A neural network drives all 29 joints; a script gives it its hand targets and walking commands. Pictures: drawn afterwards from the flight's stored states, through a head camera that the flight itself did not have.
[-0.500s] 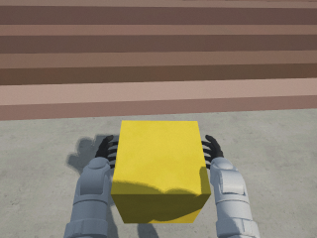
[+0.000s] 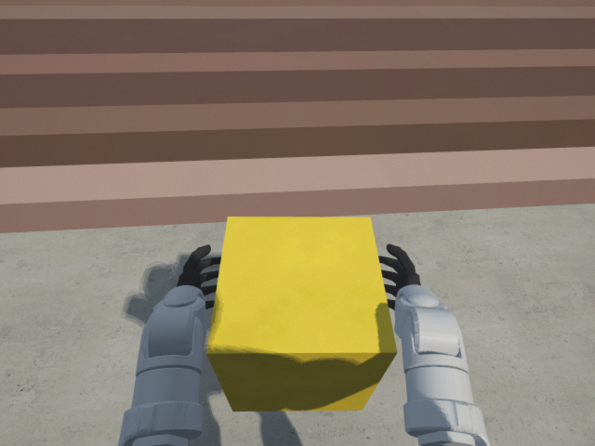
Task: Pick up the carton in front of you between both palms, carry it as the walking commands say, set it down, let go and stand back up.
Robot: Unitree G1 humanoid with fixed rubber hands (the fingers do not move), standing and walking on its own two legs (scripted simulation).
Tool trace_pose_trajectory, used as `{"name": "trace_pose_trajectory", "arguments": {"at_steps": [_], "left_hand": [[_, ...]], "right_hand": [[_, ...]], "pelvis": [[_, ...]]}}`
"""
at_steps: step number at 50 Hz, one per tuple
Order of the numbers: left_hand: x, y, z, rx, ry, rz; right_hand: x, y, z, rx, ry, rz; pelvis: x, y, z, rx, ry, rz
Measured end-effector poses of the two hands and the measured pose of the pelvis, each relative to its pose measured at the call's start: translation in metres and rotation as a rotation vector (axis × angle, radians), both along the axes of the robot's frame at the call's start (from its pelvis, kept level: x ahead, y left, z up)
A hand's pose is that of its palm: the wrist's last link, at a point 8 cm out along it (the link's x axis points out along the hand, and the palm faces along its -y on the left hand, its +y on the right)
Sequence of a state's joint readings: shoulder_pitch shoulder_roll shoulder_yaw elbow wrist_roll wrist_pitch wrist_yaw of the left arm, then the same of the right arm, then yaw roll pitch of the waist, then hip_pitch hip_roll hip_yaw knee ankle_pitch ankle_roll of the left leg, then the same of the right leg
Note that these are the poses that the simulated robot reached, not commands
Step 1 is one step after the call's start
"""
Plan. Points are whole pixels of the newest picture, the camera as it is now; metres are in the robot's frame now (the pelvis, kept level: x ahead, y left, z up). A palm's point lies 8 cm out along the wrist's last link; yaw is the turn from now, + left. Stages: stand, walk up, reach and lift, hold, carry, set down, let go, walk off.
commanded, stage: carry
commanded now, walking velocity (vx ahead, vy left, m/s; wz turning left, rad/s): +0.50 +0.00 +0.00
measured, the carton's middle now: (298, 318) +0.30 +0.00 -0.01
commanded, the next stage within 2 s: none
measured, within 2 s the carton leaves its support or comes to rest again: neither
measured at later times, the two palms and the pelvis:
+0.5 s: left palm (230, 204) +0.46 +0.12 +0.08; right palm (405, 207) +0.46 -0.18 +0.08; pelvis +0.20 -0.03 -0.01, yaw +2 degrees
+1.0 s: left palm (240, 118) +0.79 +0.14 +0.07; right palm (366, 125) +0.76 -0.16 +0.08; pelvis +0.52 +0.02 +0.01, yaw -4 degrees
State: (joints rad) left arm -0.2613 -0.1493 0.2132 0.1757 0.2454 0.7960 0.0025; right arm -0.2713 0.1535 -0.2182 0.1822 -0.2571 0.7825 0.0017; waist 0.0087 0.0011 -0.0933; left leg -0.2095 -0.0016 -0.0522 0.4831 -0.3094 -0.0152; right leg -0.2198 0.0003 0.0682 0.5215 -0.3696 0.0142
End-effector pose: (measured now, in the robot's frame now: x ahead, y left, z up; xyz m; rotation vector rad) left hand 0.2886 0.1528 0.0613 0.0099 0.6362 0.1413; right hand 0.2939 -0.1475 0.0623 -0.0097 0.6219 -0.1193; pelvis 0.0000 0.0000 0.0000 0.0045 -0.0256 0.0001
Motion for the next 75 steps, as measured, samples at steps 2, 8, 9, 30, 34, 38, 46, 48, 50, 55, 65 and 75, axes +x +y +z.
{"name": "trace_pose_trajectory", "arguments": {"at_steps": [2, 8, 9, 30, 34, 38, 46, 48, 50, 55, 65, 75], "left_hand": [[0.007, -0.003, 0.004, 0.000, -0.020, 0.001], [0.036, -0.016, 0.015, -0.011, -0.004, 0.009], [0.041, -0.016, 0.016, -0.009, 0.010, 0.015], [0.231, -0.019, 0.025, -0.055, 0.083, 0.073], [0.288, -0.006, 0.020, -0.061, 0.059, 0.080], [0.353, 0.002, 0.003, -0.070, 0.051, 0.036], [0.456, -0.009, 0.002, -0.048, 0.166, -0.079], [0.480, -0.010, 0.006, -0.046, 0.157, -0.091], [0.504, -0.010, 0.010, -0.047, 0.140, -0.091], [0.567, -0.009, 0.020, -0.053, 0.075, -0.049], [0.726, -0.028, 0.035, -0.058, -0.036, 0.055], [0.876, -0.031, 0.084, -0.027, -0.051, 0.075]], "right_hand": [[0.006, -0.003, 0.003, 0.008, -0.019, -0.007], [0.035, -0.016, 0.012, 0.015, -0.003, -0.010], [0.042, -0.015, 0.014, 0.011, 0.011, -0.007], [0.240, -0.018, 0.025, 0.065, 0.087, -0.028], [0.296, -0.005, 0.019, 0.059, 0.062, -0.019], [0.348, 0.002, 0.004, 0.042, 0.052, -0.055], [0.417, -0.007, 0.002, 0.047, 0.162, -0.167], [0.440, -0.008, 0.008, 0.045, 0.153, -0.174], [0.466, -0.008, 0.013, 0.041, 0.137, -0.170], [0.543, -0.008, 0.027, 0.034, 0.073, -0.126], [0.726, -0.028, 0.031, 0.079, -0.032, -0.047], [0.887, -0.030, 0.076, 0.078, -0.048, -0.010]], "pelvis": [[0.006, -0.003, -0.004, -0.001, 0.019, -0.005], [0.041, -0.012, -0.008, -0.003, 0.069, 0.027], [0.048, -0.011, -0.006, 0.002, 0.077, 0.032], [0.257, -0.023, 0.000, 0.028, 0.133, 0.014], [0.313, -0.012, -0.010, 0.031, 0.117, -0.001], [0.374, 0.006, -0.028, 0.031, 0.076, -0.039], [0.464, 0.023, 0.001, -0.011, 0.096, -0.072], [0.489, 0.024, 0.006, -0.024, 0.101, -0.067], [0.515, 0.022, 0.009, -0.032, 0.104, -0.062], [0.585, 0.012, 0.006, -0.035, 0.100, -0.049], [0.739, -0.027, -0.024, -0.036, 0.072, 0.008], [0.842, -0.037, 0.004, 0.017, 0.101, 0.002]]}}
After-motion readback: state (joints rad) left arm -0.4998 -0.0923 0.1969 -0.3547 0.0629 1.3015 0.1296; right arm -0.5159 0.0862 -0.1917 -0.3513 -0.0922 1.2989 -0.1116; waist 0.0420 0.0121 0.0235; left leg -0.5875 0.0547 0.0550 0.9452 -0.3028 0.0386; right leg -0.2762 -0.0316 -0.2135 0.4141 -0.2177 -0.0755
